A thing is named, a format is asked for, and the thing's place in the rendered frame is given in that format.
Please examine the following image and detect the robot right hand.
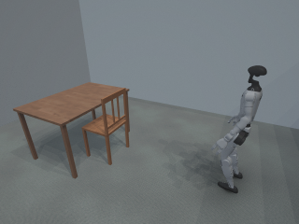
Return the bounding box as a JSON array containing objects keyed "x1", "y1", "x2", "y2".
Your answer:
[{"x1": 228, "y1": 114, "x2": 240, "y2": 126}]

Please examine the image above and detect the table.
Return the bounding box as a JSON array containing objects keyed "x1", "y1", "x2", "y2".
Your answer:
[{"x1": 13, "y1": 82, "x2": 130, "y2": 179}]

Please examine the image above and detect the robot left forearm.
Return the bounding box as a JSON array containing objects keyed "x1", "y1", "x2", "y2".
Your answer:
[{"x1": 224, "y1": 117, "x2": 249, "y2": 142}]

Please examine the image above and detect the robot left upper arm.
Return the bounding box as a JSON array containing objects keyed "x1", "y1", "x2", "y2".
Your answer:
[{"x1": 242, "y1": 91, "x2": 256, "y2": 124}]

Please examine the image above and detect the robot left hand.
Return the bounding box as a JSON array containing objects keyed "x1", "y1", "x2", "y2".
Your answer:
[{"x1": 211, "y1": 138, "x2": 229, "y2": 155}]

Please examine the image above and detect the chair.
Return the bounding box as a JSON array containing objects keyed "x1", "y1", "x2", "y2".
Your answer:
[{"x1": 81, "y1": 88, "x2": 130, "y2": 165}]

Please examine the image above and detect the robot left thigh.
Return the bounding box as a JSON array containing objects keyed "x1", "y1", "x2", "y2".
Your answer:
[{"x1": 221, "y1": 131, "x2": 246, "y2": 165}]

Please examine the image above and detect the humanoid robot torso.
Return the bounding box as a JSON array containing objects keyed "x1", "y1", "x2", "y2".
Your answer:
[{"x1": 239, "y1": 88, "x2": 263, "y2": 138}]

